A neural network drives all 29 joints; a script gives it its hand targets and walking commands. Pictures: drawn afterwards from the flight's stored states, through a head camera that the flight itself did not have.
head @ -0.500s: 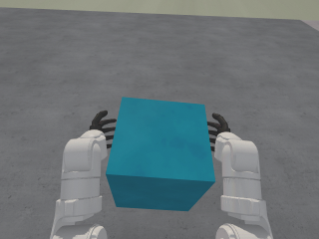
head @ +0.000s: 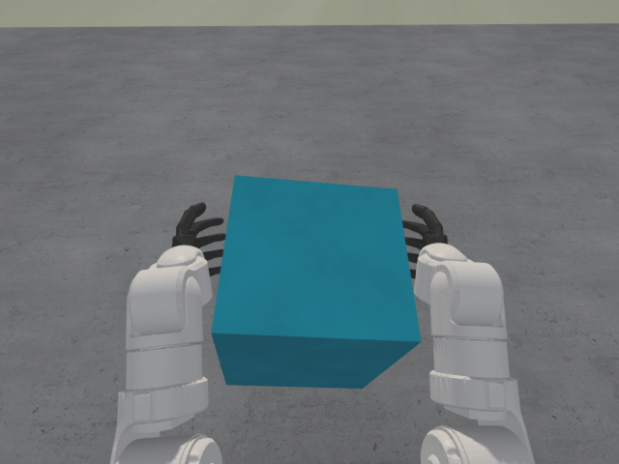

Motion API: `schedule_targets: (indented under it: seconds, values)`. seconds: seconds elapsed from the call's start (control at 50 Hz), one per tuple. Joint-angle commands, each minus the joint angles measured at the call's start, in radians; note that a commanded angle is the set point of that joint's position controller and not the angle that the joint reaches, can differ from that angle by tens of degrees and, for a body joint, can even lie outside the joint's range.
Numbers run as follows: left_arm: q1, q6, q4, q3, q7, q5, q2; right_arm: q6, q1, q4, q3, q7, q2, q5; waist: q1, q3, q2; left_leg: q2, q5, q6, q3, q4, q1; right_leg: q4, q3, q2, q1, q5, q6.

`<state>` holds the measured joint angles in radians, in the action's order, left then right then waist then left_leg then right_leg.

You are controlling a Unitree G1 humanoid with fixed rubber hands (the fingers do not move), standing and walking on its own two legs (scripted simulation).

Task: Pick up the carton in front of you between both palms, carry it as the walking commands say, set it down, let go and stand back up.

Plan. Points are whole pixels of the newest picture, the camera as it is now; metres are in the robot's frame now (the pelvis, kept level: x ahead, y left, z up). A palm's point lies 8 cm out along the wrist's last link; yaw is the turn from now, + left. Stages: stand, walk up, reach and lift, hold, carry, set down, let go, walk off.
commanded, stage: carry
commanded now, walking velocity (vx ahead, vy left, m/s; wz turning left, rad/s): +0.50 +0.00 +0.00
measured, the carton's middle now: (305, 294) +0.35 +0.00 +0.04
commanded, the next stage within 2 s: none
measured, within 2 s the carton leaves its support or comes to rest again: neither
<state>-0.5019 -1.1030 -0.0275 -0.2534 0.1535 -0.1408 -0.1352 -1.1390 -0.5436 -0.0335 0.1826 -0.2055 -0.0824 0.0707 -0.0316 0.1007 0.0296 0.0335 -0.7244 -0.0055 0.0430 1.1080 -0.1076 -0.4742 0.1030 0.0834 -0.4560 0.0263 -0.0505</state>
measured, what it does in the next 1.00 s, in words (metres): walks ahead: left foot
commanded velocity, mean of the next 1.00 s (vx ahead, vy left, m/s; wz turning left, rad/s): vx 0.50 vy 0.00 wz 0.00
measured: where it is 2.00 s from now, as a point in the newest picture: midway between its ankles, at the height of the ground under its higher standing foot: (317, 242)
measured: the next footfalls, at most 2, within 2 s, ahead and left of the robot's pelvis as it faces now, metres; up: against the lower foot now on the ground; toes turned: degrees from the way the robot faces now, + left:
left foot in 0.48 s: +0.45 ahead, +0.05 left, +0.00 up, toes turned +4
right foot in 1.02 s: +0.77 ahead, -0.17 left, +0.00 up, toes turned -12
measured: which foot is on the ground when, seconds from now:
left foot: down 0.00-0.00, up 0.02-0.46, down 0.48-1.00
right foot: down 0.00-0.50, up 0.52-1.00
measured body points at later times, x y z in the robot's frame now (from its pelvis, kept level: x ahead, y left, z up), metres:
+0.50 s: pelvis +0.29 -0.02 -0.02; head +0.30 -0.01 +0.43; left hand +0.63 +0.12 +0.08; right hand +0.62 -0.17 +0.08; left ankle +0.41 +0.04 -0.74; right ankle +0.12 -0.09 -0.71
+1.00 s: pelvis +0.58 -0.05 +0.00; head +0.56 -0.04 +0.45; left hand +0.87 +0.09 +0.10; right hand +0.87 -0.21 +0.10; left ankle +0.41 +0.04 -0.73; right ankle +0.72 -0.17 -0.72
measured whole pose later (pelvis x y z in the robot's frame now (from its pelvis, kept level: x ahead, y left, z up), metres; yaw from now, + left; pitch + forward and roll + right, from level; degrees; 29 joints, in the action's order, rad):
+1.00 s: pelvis +0.58 -0.05 +0.00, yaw -2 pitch +4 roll -1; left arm -0.19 -1.21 -0.34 -0.07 0.18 -0.12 -0.14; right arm -1.22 -0.22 0.30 0.09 -0.17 -0.14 0.12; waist 0.01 0.14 0.00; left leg 0.01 -0.39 0.01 0.09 0.23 0.09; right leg -0.48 0.18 0.06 -0.52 0.06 0.01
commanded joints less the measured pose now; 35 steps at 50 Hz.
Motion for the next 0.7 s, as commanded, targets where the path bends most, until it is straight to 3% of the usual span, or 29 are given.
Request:
schedule_targets:
  seconds: [0.0, 0.02, 0.04, 0.06, 0.08, 0.1, 0.12, 0.18, 0.24, 0.34, 0.38, 0.4, 0.42, 0.44, 0.46, 0.48, 0.5, 0.52, 0.56, 0.62, 0.68]
  values:
    - [-0.578, 0.007, -0.087, 0.666, -0.124, 0.401, -0.865, 0.039, -0.605, 0.167, -0.616, 0.141, -0.964, -0.325, 0.08, 0.444, 0.212, -0.025, 0.166, 0.023, -0.082, 0.485, -0.726, -0.004, -0.569, 0.311, 0.729, -0.089, -0.145]
    - [-0.669, 0.025, -0.182, 0.713, -0.134, 0.456, -0.909, 0.047, -0.669, 0.232, -0.628, 0.135, -0.991, -0.346, 0.081, 0.437, 0.156, 0.001, 0.2, 0.02, -0.065, 0.437, -0.715, 0.021, -0.576, 0.3, 0.672, -0.064, -0.168]
    - [-0.686, 0.032, -0.216, 0.714, -0.141, 0.468, -0.928, 0.056, -0.673, 0.231, -0.654, 0.132, -1.02, -0.347, 0.064, 0.377, 0.08, 0.01, 0.279, 0.029, -0.091, 0.326, -0.648, 0.03, -0.468, 0.23, 0.568, -0.059, -0.126]
    - [-0.684, 0.041, -0.237, 0.729, -0.146, 0.48, -0.937, 0.065, -0.641, 0.238, -0.655, 0.134, -1.029, -0.348, 0.07, 0.383, 0.131, 0.008, 0.272, 0.04, -0.078, 0.279, -0.62, 0.036, -0.467, 0.237, 0.514, 0.006, -0.144]
    - [-0.654, 0.046, -0.225, 0.744, -0.152, 0.482, -0.947, 0.077, -0.63, 0.256, -0.672, 0.137, -1.02, -0.344, 0.064, 0.401, 0.128, 0.027, 0.321, 0.05, -0.069, 0.248, -0.626, 0.049, -0.449, 0.232, 0.486, 0.129, -0.155]
    - [-0.616, 0.051, -0.205, 0.758, -0.157, 0.479, -0.959, 0.087, -0.603, 0.266, -0.692, 0.139, -1.018, -0.337, 0.069, 0.422, 0.127, 0.035, 0.346, 0.053, -0.064, 0.222, -0.623, 0.029, -0.423, 0.225, 0.501, 0.094, -0.171]
    - [-0.569, 0.057, -0.197, 0.766, -0.165, 0.472, -0.961, 0.102, -0.584, 0.285, -0.708, 0.141, -1.016, -0.328, 0.065, 0.427, 0.121, 0.039, 0.361, 0.044, -0.049, 0.189, -0.662, 0.01, -0.367, 0.206, 0.553, -0.047, -0.18]
    - [-0.451, 0.061, -0.149, 0.788, -0.185, 0.445, -0.943, 0.117, -0.481, 0.259, -0.733, 0.15, -0.994, -0.294, 0.097, 0.443, 0.106, 0.029, 0.37, 0.046, -0.028, 0.084, -0.77, -0.008, -0.361, 0.223, 0.662, -0.238, -0.211]
    - [-0.408, 0.071, -0.118, 0.816, -0.2, 0.418, -0.933, 0.125, -0.405, 0.224, -0.737, 0.172, -0.963, -0.265, 0.099, 0.378, 0.065, 0.014, 0.47, 0.051, 0.0, -0.073, -0.785, -0.01, -0.284, 0.175, 0.663, -0.33, -0.18]
    - [-0.43, 0.084, -0.08, 0.818, -0.192, 0.402, -0.895, 0.128, -0.399, 0.186, -0.704, 0.195, -0.914, -0.245, 0.112, 0.222, 0.085, -0.054, 0.648, 0.077, 0.123, -0.432, -0.569, 0.027, -0.148, 0.103, 0.543, -0.442, -0.128]
    - [-0.431, 0.079, -0.084, 0.813, -0.18, 0.393, -0.876, 0.118, -0.384, 0.17, -0.682, 0.194, -0.882, -0.245, 0.039, 0.259, 0.108, -0.092, 0.673, 0.087, 0.154, -0.583, -0.316, -0.067, -0.062, 0.09, 0.503, -0.621, -0.069]
    - [-0.434, 0.072, -0.084, 0.803, -0.17, 0.388, -0.856, 0.112, -0.385, 0.169, -0.672, 0.192, -0.865, -0.245, -0.017, 0.308, 0.085, -0.097, 0.699, 0.096, 0.158, -0.663, -0.117, -0.217, -0.006, 0.063, 0.443, -0.613, -0.029]
    - [-0.432, 0.066, -0.089, 0.784, -0.158, 0.374, -0.834, 0.105, -0.396, 0.174, -0.662, 0.19, -0.848, -0.252, -0.035, 0.367, 0.013, 0.005, 0.724, 0.12, 0.052, -0.639, 0.136, -0.393, 0.01, 0.035, 0.261, -0.37, 0.013]
    - [-0.428, 0.054, -0.108, 0.767, -0.148, 0.369, -0.829, 0.099, -0.409, 0.173, -0.646, 0.185, -0.81, -0.257, -0.02, 0.446, -0.244, 0.272, 0.843, 0.23, -0.376, -0.617, 0.358, -0.637, -0.005, -0.083, -0.01, 0.21, 0.049]
    - [-0.428, 0.039, -0.1, 0.766, -0.137, 0.368, -0.81, 0.09, -0.394, 0.146, -0.633, 0.176, -0.805, -0.26, -0.012, 0.458, -0.325, 0.369, 0.739, 0.315, -0.668, -0.722, 0.417, -0.837, -0.073, -0.161, -0.19, 0.528, 0.046]
    - [-0.417, 0.031, -0.077, 0.744, -0.126, 0.355, -0.802, 0.076, -0.392, 0.128, -0.648, 0.177, -0.823, -0.276, -0.011, 0.423, -0.221, 0.337, 0.603, 0.304, -0.648, -0.765, 0.384, -0.862, -0.14, -0.112, -0.264, 0.485, 0.019]
    - [-0.436, 0.025, -0.098, 0.728, -0.123, 0.358, -0.818, 0.067, -0.417, 0.144, -0.655, 0.182, -0.842, -0.294, -0.018, 0.371, -0.13, 0.298, 0.626, 0.265, -0.538, -0.75, 0.324, -0.824, -0.137, -0.068, -0.273, 0.448, 0.01]
    - [-0.449, 0.019, -0.093, 0.715, -0.12, 0.347, -0.831, 0.058, -0.441, 0.139, -0.658, 0.192, -0.872, -0.312, -0.02, 0.317, -0.086, 0.279, 0.668, 0.228, -0.447, -0.772, 0.239, -0.762, -0.139, -0.033, -0.264, 0.4, 0.017]
    - [-0.479, 0.012, -0.11, 0.709, -0.12, 0.342, -0.87, 0.05, -0.497, 0.151, -0.681, 0.213, -0.938, -0.362, 0.0, 0.283, -0.092, 0.255, 0.642, 0.187, -0.349, -0.835, 0.132, -0.655, -0.106, -0.002, -0.196, 0.338, 0.03]
    - [-0.427, -0.001, -0.109, 0.725, -0.128, 0.331, -0.924, 0.039, -0.476, 0.177, -0.696, 0.235, -0.997, -0.388, 0.0, 0.284, -0.134, 0.241, 0.708, 0.186, -0.257, -0.882, 0.136, -0.522, -0.065, -0.008, -0.177, 0.275, 0.044]
    - [-0.339, -0.022, -0.134, 0.753, -0.144, 0.329, -0.964, 0.017, -0.39, 0.226, -0.697, 0.248, -1.009, -0.376, 0.015, 0.257, -0.144, 0.228, 0.807, 0.16, -0.164, -0.916, 0.193, -0.374, -0.031, 0.003, -0.206, 0.181, 0.071]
